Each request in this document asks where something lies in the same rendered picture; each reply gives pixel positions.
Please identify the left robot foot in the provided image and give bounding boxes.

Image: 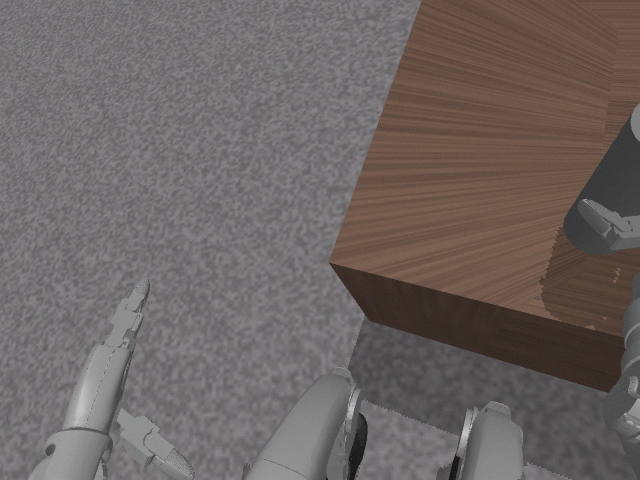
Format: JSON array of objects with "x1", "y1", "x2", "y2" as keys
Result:
[{"x1": 326, "y1": 413, "x2": 368, "y2": 480}]

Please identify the bottle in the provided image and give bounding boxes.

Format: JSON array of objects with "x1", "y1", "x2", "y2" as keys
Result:
[{"x1": 563, "y1": 103, "x2": 640, "y2": 255}]

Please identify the right robot arm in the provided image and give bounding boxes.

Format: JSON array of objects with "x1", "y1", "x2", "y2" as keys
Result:
[{"x1": 602, "y1": 272, "x2": 640, "y2": 480}]

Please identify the right robot hand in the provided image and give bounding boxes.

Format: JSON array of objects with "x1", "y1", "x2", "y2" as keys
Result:
[{"x1": 577, "y1": 199, "x2": 640, "y2": 250}]

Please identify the left robot arm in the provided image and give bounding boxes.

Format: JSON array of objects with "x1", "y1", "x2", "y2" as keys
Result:
[{"x1": 28, "y1": 428, "x2": 113, "y2": 480}]

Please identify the left robot hand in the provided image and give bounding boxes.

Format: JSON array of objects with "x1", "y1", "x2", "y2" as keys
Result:
[{"x1": 62, "y1": 278, "x2": 195, "y2": 480}]

